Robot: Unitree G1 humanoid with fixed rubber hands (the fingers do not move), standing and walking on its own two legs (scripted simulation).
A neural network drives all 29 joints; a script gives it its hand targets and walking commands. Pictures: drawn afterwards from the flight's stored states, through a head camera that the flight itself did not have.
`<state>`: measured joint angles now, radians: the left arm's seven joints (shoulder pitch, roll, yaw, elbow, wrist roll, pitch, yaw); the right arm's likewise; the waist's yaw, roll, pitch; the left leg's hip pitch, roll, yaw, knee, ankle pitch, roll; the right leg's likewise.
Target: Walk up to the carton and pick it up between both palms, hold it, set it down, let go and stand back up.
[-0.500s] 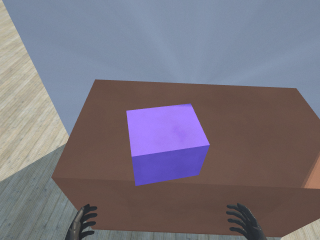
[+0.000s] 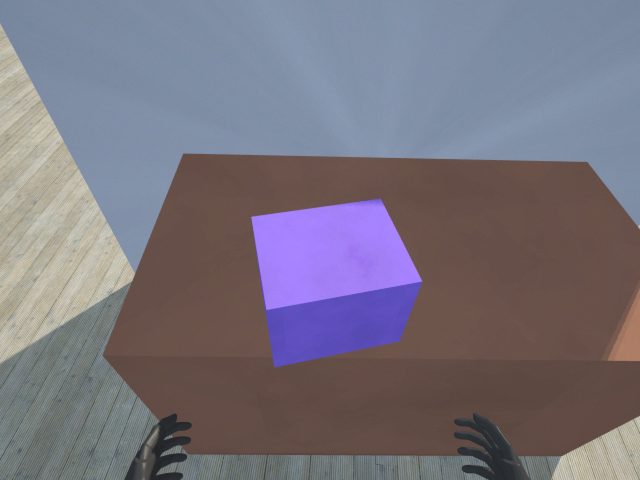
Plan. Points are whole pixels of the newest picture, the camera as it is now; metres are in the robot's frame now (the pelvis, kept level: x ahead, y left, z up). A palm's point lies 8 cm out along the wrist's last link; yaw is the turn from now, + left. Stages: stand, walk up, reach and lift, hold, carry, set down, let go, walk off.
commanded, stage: let go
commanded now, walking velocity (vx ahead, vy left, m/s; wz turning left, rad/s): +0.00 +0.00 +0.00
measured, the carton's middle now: (328, 281) +0.43 -0.01 -0.05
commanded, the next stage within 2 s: stand in 0.14 s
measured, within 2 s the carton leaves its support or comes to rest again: neither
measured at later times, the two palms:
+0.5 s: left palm out of the picture +0.09 +0.25 -0.10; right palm out of the picture +0.08 -0.27 -0.09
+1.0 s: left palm out of the picture +0.00 +0.27 -0.13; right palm out of the picture -0.02 -0.25 -0.11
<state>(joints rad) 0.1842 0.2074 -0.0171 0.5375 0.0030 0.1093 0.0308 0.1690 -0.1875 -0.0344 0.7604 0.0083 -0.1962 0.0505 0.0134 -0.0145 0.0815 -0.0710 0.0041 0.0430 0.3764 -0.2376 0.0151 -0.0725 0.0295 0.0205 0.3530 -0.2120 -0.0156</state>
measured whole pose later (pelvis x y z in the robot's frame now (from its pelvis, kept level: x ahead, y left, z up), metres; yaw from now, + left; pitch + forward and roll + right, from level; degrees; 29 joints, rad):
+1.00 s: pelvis -0.06 +0.01 -0.01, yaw +1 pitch -3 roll +0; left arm 0.32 0.27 0.00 0.81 0.02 -0.01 0.00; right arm 0.40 -0.27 -0.01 0.73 -0.01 -0.02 -0.01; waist 0.00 -0.02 0.01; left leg -0.25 -0.03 0.03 0.49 -0.20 0.04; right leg -0.25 0.01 0.03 0.48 -0.18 0.01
